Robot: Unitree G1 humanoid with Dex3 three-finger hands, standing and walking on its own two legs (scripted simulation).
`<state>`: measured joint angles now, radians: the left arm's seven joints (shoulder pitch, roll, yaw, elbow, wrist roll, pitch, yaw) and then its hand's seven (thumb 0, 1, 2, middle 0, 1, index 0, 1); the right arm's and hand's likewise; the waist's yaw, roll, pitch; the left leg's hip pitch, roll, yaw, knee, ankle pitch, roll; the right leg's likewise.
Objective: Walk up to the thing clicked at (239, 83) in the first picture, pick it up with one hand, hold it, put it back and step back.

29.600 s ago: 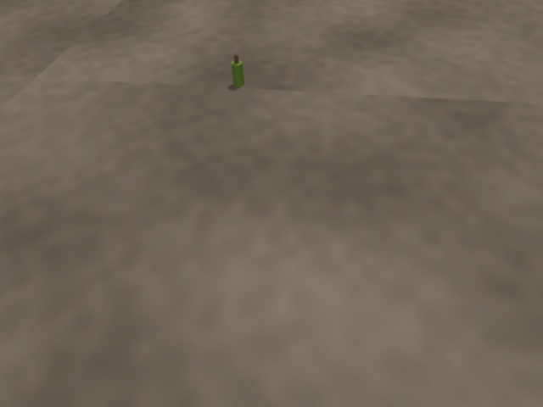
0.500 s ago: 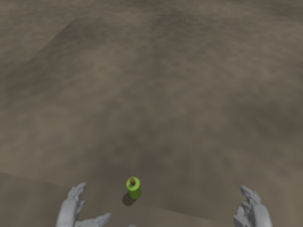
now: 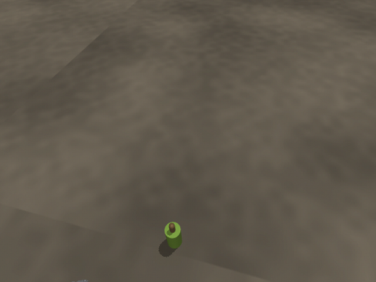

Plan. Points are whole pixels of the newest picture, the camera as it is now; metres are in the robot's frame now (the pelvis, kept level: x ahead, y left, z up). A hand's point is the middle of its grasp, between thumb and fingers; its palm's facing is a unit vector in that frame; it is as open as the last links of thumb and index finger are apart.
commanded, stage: stand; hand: left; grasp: from the side
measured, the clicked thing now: (173, 233) +0.43 +0.13 -0.65
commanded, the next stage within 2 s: step back in 1.70 s
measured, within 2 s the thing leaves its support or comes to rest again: neither
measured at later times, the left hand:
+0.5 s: hand out of the picture +0.03 +0.24 -0.14, palm faces +0.01 -0.94 -0.35, open 7.3 cm
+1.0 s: hand out of the picture +0.05 +0.22 -0.13, palm faces +0.00 -0.94 -0.34, open 7.3 cm
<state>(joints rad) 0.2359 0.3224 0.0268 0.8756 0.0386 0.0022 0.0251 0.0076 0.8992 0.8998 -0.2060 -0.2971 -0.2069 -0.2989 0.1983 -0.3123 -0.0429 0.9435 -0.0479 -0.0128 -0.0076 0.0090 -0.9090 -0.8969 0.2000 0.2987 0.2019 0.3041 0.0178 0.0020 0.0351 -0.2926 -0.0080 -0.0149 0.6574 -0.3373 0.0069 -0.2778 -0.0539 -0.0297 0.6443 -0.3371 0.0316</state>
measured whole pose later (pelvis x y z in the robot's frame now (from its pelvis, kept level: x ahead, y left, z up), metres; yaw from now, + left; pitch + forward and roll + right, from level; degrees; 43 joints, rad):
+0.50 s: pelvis -0.01 -0.01 +0.02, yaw +1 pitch -4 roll +0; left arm 0.17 0.31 0.01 1.13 0.03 -0.01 0.01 0.00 0.91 0.90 -0.21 -0.30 -0.21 -0.30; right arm 0.15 -0.31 -0.03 1.13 -0.02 0.00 0.00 0.01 -0.91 -0.90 0.20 0.30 0.20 0.30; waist 0.02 0.02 0.06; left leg -0.13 0.00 -0.03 0.38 -0.18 -0.01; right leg -0.12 -0.05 -0.05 0.39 -0.19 0.02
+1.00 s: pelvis -0.01 -0.02 +0.02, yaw +0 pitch -4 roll +0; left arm 0.12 0.32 0.01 1.16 0.02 -0.01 0.00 0.00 0.91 0.90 -0.21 -0.30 -0.21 -0.30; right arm 0.14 -0.33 -0.02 1.15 -0.02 -0.01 0.00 0.01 -0.91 -0.90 0.20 0.30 0.20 0.30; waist 0.01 0.02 0.06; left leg -0.11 0.02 -0.03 0.33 -0.16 -0.03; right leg -0.11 -0.02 -0.05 0.35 -0.18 0.00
